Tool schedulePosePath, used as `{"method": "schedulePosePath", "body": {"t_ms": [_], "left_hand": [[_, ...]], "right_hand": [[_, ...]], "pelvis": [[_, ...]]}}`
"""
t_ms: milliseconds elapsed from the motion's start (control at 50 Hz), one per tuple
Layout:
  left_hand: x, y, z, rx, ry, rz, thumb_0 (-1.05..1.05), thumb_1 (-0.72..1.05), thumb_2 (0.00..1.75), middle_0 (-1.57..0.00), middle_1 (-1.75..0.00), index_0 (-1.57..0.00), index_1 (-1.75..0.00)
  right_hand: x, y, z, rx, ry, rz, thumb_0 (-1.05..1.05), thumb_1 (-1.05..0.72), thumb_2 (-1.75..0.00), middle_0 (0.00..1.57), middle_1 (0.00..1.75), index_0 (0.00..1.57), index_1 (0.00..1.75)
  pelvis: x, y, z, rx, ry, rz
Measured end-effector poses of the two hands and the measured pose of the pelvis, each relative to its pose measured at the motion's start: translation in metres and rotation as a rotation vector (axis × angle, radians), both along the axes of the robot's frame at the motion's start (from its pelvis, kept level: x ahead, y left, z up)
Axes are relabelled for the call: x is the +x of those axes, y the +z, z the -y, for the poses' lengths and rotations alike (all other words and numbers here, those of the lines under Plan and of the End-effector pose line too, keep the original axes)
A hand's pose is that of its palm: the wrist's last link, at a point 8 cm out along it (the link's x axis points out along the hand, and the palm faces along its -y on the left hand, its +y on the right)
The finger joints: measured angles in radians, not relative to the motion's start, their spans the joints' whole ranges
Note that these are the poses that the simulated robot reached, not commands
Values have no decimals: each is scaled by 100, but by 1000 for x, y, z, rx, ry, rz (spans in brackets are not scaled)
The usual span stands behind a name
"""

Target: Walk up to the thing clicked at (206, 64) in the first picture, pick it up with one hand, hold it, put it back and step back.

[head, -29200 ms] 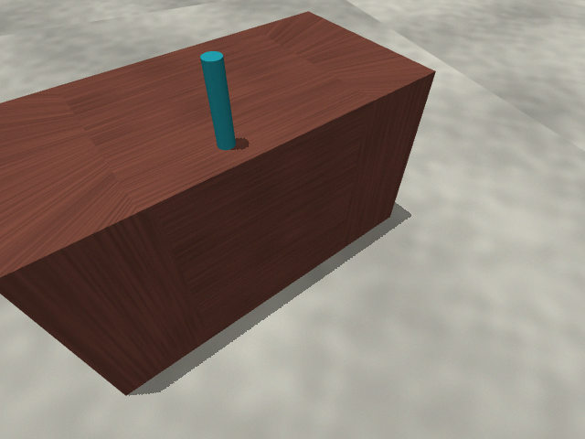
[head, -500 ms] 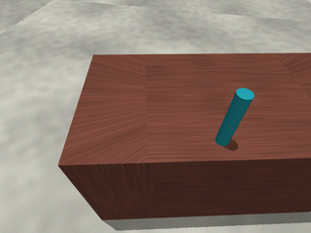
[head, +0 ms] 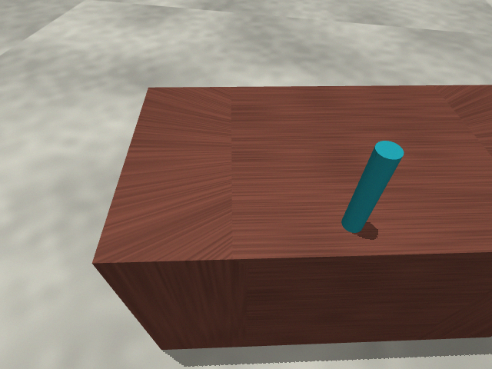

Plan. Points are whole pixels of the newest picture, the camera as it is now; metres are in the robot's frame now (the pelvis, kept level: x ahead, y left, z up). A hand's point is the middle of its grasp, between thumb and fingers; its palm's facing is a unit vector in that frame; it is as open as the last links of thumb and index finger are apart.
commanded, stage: stand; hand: right
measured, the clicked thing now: (368, 192) +0.43 -0.22 +0.03
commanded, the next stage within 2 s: step back in 0.38 s
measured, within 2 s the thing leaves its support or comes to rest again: neither
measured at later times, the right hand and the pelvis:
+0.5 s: hand out of the picture +0.07 -0.26 -0.16, palm faces -0.03 +0.94 -0.35, open 7.4 cm; pelvis -0.02 -0.01 -0.01, yaw +0 degrees
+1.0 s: hand out of the picture -0.01 -0.32 -0.19, palm faces -0.15 +0.92 -0.35, open 7.4 cm; pelvis -0.10 -0.06 -0.02, yaw +3 degrees
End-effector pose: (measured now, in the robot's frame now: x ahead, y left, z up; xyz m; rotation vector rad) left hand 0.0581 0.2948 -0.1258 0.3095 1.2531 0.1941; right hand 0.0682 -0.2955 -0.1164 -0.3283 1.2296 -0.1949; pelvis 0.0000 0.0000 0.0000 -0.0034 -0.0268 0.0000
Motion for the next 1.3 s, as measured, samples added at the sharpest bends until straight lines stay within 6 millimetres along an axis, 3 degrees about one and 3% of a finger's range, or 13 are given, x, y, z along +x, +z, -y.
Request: {"method": "schedulePosePath", "body": {"t_ms": [440,600,740,840,1000,1100,1200,1300], "left_hand": [[-3,-2,-4,8,19,-7,0,90,89,-21,-30,-20,-30],[-15,1,-3,72,10,-7,0,91,89,-21,-30,-20,-30],[-53,4,22,127,12,-17,0,91,89,-21,-30,-20,-30],[-72,14,39,117,14,-26,0,90,89,-21,-30,-20,-30],[-71,13,45,103,35,93,0,90,89,-21,-30,-20,-30],[-93,0,35,78,49,126,0,90,89,-21,-30,-20,-30],[-124,-19,11,49,62,127,0,90,89,-21,-30,-20,-30],[-154,-14,-4,48,83,103,0,90,89,-21,-30,-20,-30]], "right_hand": [[-3,-2,3,1,-7,-16,1,-90,-89,20,30,20,30],[-8,-10,30,-16,-4,3,1,-90,-89,20,30,20,30],[-9,-34,64,-3,5,44,1,-90,-89,20,30,20,30],[-30,-35,65,23,20,8,1,-90,-89,20,30,20,30],[-78,-39,66,-14,87,-104,1,-90,-89,20,30,20,30],[-89,-34,56,-38,123,-81,1,-90,-89,20,30,20,30],[-102,-21,40,-69,133,-10,1,-90,-89,20,30,20,30],[-124,2,28,-77,123,42,1,-90,-89,20,30,20,30]], "pelvis": [[-6,-2,1,4,0,-9],[-37,-11,20,9,-1,-11],[-60,-26,47,11,-9,-3],[-73,-17,55,35,-6,-20],[-99,-19,57,22,55,-38],[-124,-26,48,8,82,-16],[-150,-34,30,18,89,12],[-172,-23,20,-28,75,19]]}}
